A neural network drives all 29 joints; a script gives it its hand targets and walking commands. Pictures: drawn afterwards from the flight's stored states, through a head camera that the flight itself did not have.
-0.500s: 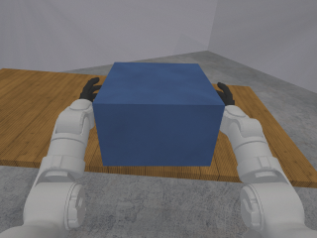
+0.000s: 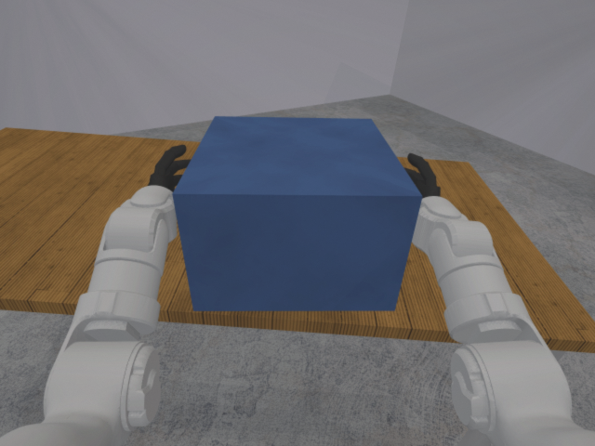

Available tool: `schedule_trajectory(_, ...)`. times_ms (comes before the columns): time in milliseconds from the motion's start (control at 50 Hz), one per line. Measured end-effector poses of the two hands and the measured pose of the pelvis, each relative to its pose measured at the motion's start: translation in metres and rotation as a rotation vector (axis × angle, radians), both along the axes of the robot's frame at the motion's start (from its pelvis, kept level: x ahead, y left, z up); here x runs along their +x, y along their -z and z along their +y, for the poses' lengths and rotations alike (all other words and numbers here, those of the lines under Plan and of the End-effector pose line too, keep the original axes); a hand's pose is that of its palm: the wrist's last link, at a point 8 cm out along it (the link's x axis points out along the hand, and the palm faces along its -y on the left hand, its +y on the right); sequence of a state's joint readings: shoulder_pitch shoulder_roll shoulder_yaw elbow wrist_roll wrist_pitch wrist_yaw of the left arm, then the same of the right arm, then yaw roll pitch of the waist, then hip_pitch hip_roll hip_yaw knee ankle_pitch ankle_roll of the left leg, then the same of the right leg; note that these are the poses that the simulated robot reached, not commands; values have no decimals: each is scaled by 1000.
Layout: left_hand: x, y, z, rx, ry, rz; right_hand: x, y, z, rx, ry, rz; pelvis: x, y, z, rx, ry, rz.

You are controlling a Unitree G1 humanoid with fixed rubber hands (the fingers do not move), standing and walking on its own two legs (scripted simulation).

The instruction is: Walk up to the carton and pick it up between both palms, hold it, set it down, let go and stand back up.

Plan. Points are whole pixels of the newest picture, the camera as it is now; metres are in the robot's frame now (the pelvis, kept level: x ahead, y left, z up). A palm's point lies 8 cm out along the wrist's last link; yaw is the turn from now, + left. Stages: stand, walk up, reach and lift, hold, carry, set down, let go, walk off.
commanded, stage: hold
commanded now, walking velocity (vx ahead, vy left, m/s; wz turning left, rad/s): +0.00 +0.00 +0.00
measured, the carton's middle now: (294, 202) +0.42 +0.00 +0.19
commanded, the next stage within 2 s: none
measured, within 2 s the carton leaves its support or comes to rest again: neither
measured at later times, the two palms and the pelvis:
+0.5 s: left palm (163, 198) +0.38 +0.18 +0.21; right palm (422, 207) +0.38 -0.17 +0.22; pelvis +0.00 +0.00 +0.00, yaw +0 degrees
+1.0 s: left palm (163, 198) +0.38 +0.18 +0.21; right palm (422, 207) +0.38 -0.17 +0.22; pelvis +0.00 +0.00 +0.00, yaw +0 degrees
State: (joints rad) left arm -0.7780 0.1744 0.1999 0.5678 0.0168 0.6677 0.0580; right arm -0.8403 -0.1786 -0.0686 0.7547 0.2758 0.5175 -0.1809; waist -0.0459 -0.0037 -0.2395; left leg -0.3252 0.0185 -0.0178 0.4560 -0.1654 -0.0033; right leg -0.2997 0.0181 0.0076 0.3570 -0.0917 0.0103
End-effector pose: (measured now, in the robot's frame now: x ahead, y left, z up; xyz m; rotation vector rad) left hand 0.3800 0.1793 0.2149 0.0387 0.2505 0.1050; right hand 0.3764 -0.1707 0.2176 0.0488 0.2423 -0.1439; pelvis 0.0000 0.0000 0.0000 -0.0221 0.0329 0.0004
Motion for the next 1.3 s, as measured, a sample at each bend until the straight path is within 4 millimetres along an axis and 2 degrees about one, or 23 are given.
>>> schedule_trajectory(1300, 3, 1, 0, -3, 0, 4, 3, 0, 0, -2, -1, 3, 2, 0, -1, 0, -1, 4)
